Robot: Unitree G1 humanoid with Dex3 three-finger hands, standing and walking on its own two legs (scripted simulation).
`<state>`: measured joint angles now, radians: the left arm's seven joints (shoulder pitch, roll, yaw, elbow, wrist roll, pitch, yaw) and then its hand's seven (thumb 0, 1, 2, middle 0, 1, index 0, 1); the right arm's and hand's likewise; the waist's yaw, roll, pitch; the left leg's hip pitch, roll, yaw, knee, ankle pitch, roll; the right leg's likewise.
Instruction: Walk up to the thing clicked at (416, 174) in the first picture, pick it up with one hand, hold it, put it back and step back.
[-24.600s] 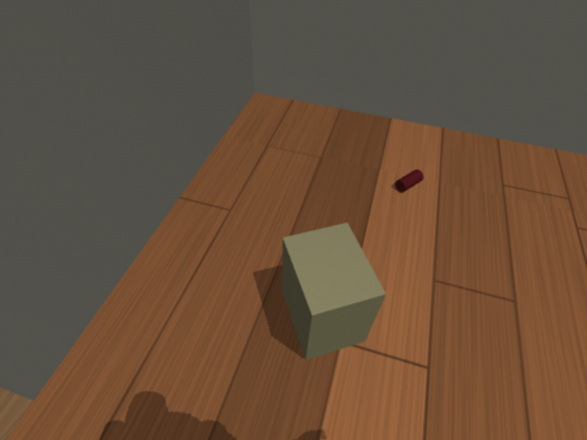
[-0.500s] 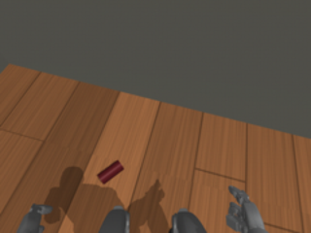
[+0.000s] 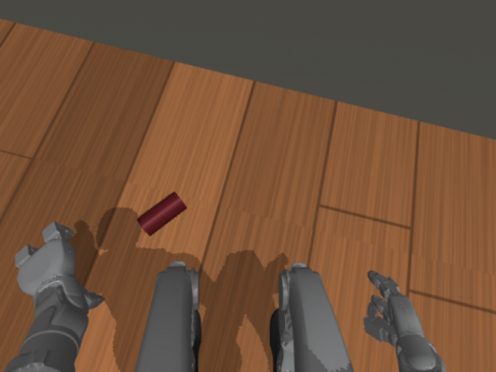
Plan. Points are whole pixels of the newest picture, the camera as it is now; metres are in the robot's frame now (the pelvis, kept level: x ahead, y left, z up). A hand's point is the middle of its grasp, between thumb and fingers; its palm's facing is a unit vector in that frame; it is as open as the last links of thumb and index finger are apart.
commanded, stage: rise first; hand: left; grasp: from above
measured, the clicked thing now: (162, 213) +0.46 +0.23 -0.50
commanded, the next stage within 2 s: approach in 1.58 s
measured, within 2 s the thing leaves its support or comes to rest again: neither
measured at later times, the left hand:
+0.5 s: hand (110, 243) +0.34 +0.29 -0.30, palm faces -0.29 -0.24 -0.93, open 13.2 cm
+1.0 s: hand (127, 227) +0.39 +0.28 -0.36, palm faces -0.31 -0.27 -0.91, open 12.6 cm
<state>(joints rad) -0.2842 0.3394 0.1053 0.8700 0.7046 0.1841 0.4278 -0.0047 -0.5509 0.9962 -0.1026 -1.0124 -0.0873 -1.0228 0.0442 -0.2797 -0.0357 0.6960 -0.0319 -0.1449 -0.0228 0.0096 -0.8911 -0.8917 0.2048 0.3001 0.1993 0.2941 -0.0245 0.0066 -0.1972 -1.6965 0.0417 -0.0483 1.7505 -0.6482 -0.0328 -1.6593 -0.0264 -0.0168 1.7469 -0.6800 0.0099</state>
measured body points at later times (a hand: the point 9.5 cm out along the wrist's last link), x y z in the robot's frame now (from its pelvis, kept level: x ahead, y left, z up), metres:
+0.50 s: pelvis -0.05 +0.01 -0.14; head +0.15 +0.03 +0.26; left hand +0.36 +0.30 -0.25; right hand +0.02 -0.26 -0.28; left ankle +0.06 +0.14 -0.50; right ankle +0.05 -0.13 -0.50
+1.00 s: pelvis -0.04 +0.01 -0.19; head +0.20 +0.01 +0.19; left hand +0.41 +0.29 -0.31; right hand -0.02 -0.25 -0.32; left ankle +0.06 +0.13 -0.50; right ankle +0.05 -0.13 -0.50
